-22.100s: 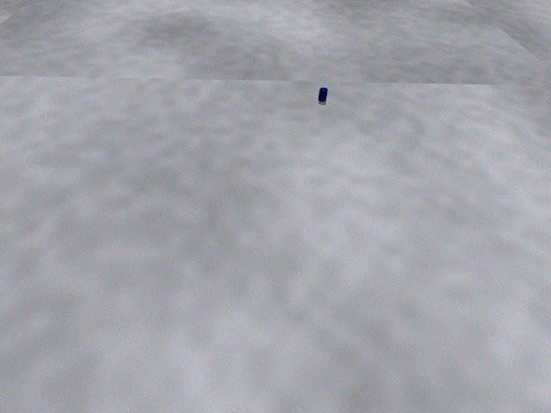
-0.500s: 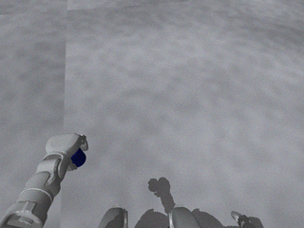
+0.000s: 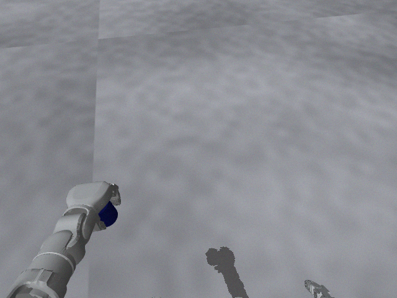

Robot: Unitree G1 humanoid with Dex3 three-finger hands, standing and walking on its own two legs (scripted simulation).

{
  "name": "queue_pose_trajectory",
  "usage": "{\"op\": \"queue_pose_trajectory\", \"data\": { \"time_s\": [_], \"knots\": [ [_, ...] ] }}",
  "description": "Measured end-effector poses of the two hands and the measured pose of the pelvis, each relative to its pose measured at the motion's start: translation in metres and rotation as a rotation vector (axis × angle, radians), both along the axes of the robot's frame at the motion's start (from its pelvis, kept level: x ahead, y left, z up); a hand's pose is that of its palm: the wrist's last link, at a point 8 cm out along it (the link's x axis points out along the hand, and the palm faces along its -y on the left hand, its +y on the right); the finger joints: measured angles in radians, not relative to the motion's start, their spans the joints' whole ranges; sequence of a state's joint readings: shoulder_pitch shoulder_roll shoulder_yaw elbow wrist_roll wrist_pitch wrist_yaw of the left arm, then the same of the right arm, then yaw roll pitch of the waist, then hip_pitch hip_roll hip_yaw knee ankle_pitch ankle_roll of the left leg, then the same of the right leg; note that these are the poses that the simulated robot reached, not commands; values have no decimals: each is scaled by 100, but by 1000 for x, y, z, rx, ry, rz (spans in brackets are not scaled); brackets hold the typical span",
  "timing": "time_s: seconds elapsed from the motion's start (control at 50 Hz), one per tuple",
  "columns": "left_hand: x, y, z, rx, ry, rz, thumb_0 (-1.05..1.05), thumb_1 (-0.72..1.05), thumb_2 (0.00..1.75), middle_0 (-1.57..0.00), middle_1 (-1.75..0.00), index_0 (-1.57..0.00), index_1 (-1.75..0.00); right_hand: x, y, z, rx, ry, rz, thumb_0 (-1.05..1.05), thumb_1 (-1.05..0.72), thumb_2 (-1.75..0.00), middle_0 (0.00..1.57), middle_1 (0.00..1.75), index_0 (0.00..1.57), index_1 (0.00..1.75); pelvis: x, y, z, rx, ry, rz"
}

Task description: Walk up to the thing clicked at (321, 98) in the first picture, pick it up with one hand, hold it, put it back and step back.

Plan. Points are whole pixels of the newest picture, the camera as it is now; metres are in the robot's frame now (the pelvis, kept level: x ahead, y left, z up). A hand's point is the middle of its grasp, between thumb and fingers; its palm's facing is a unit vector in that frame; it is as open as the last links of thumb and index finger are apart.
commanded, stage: hold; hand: left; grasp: from above
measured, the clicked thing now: (101, 210) +0.33 +0.23 -0.08
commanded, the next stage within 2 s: crouch in 1.76 s
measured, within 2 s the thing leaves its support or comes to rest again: neither
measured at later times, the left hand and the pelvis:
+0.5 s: hand (95, 208) +0.31 +0.22 -0.03, palm faces -0.43 -0.06 -0.90, open 7.8 cm; pelvis +0.01 +0.00 +0.01, yaw +0 degrees
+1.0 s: hand (96, 212) +0.29 +0.21 -0.01, palm faces -0.42 -0.07 -0.90, open 7.8 cm; pelvis +0.00 -0.01 +0.02, yaw -1 degrees
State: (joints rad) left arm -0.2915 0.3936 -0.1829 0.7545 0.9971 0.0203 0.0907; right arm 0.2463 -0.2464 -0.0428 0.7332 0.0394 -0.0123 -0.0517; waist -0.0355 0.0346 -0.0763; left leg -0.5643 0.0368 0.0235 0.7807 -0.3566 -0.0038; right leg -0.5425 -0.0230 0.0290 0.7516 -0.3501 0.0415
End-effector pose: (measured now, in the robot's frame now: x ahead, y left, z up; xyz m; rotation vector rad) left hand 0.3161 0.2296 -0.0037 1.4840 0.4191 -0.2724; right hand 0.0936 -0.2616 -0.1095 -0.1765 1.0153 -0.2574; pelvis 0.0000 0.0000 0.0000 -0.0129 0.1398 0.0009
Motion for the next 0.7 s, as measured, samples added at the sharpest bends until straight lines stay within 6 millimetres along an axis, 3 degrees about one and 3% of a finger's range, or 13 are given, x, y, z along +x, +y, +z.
{"op": "queue_pose_trajectory", "data": {
  "time_s": [0.28,0.7],
  "knots": [
    [8,-2,24,-3,20,-19,1,26,42,-80,-60,-81,-59,25,2,14,20,-52,8,1,-90,-89,20,30,20,30,12,0,10,5,-36,-6],
    [-10,-12,45,-3,6,-33,1,26,42,-80,-60,-81,-59,30,-3,24,33,-82,24,1,-90,-90,20,30,20,30,3,-7,19,15,-87,-10]
  ]
}}
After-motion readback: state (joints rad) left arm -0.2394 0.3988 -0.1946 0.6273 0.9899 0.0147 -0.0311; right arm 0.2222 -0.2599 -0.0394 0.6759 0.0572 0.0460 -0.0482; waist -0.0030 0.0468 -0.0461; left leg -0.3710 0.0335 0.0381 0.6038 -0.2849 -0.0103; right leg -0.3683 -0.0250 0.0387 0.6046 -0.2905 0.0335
